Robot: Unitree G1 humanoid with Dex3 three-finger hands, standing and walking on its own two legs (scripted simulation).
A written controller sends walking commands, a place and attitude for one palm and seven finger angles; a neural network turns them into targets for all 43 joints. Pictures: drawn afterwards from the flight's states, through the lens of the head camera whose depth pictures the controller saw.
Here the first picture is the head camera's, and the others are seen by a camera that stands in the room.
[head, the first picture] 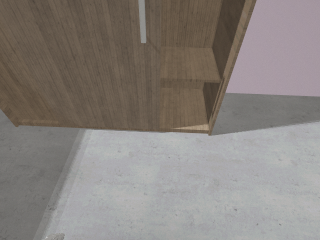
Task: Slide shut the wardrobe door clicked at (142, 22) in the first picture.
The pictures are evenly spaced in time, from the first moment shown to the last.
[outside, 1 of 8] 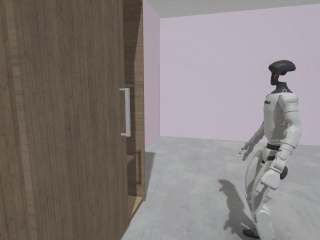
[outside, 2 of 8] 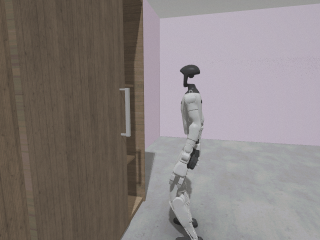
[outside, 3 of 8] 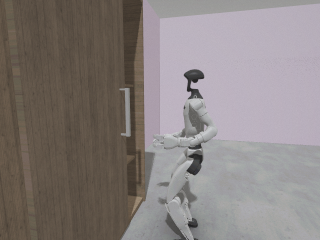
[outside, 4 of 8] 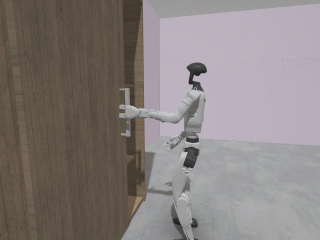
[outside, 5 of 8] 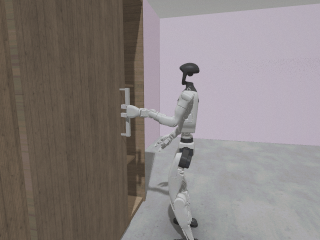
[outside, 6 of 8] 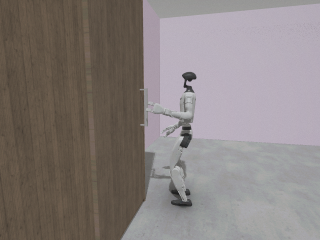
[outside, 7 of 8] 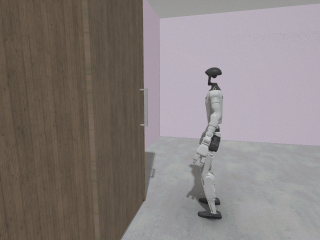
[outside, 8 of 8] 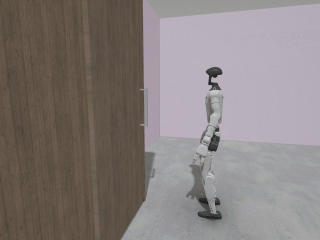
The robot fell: no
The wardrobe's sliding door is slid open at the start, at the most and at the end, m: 0.40 0.40 0.00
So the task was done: yes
